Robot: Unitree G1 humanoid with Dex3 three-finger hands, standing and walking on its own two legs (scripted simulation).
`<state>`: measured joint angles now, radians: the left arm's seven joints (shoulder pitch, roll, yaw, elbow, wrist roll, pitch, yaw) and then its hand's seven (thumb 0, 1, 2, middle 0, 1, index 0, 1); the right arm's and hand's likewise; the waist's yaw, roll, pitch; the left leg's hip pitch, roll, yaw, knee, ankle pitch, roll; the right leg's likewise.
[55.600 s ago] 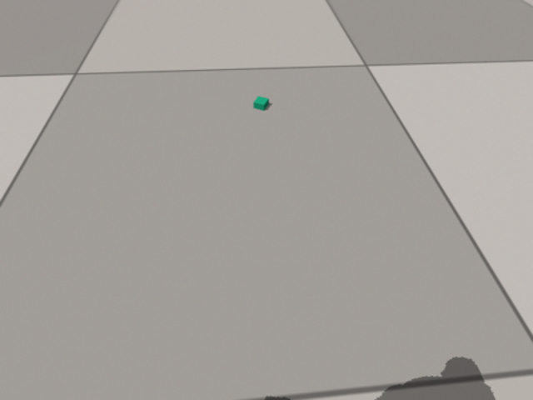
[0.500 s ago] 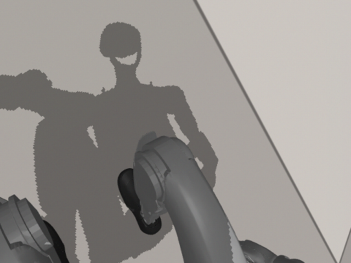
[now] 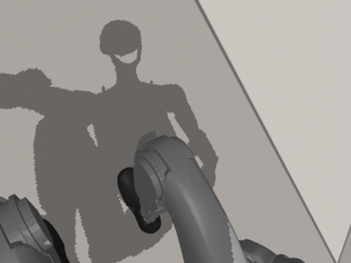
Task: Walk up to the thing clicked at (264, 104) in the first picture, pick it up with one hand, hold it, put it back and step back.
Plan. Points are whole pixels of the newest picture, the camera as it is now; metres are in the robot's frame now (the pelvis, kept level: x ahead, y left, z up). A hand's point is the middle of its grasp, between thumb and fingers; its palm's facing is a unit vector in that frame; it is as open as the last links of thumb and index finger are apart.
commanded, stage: open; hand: left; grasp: from above
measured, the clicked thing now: out of the picture +0.40 +0.36 -0.30
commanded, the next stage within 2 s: withdraw in 0.26 s
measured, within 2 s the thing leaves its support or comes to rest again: neither
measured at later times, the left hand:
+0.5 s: hand out of the picture +0.41 +0.35 -0.26, palm faces +0.10 -0.48 -0.87, open 12.0 cm
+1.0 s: hand out of the picture +0.39 +0.40 -0.12, palm faces -0.24 -0.42 -0.88, open 13.5 cm
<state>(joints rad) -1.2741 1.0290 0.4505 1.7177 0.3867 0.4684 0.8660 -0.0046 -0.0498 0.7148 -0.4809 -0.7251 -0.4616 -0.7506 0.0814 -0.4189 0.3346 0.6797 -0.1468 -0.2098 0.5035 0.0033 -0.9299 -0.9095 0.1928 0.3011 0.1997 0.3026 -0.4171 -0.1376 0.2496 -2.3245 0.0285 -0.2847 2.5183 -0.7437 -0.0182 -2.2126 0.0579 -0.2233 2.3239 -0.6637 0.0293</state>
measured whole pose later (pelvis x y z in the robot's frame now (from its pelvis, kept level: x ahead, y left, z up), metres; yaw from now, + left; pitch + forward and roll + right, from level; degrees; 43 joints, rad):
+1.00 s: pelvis -0.01 +0.00 +0.02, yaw +5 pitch +32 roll -10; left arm -1.10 0.77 0.10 1.50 0.71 0.48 0.34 0.00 -0.41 0.90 -0.17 -0.94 -0.18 -0.93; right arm 0.15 -0.32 0.15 0.79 -0.07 -0.21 0.38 0.01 -0.92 -0.90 0.19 0.30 0.20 0.30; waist -0.26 0.03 -0.01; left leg -2.28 0.03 -0.16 2.41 -0.70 0.01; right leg -2.19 0.03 -0.13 2.28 -0.67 0.03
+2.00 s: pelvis -0.02 +0.00 +0.13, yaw +10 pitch +32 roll -7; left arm -0.43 0.64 -0.04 0.65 0.71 -0.06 -0.05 0.00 0.44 0.81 -0.21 -0.38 -0.20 -0.39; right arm 0.14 -0.28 0.01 0.61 0.00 0.04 0.05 0.01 -0.90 -0.90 0.20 0.30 0.21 0.30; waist -0.08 0.04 -0.17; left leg -1.97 0.02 -0.08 2.04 -0.64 0.03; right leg -1.90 0.01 -0.06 1.96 -0.62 0.04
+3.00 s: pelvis +0.08 +0.02 +0.40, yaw +17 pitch +11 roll -3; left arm 0.52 0.22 0.03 -0.12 -0.06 0.46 0.02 0.01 0.73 0.80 -0.19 -0.27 -0.18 -0.27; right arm 0.29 -0.22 0.03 0.52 0.02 -0.21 -0.18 0.02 -0.90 -0.90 0.20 0.30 0.21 0.30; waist -0.04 0.05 -0.18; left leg -0.70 0.01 -0.06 1.01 -0.50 0.00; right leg -0.64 0.00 -0.06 0.94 -0.49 0.01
